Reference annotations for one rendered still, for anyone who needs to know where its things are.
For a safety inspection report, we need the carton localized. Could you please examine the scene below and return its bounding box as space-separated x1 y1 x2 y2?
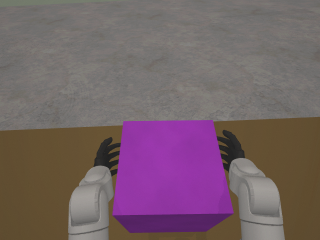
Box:
112 120 234 233

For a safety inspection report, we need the right robot hand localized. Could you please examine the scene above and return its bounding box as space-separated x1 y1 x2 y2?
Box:
216 130 245 173

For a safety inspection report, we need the right robot forearm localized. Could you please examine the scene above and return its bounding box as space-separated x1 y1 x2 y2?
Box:
228 158 285 240

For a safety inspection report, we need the left robot hand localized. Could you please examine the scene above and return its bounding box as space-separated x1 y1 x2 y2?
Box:
93 137 121 177

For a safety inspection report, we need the left robot forearm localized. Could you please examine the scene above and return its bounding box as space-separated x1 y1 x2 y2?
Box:
68 165 114 240

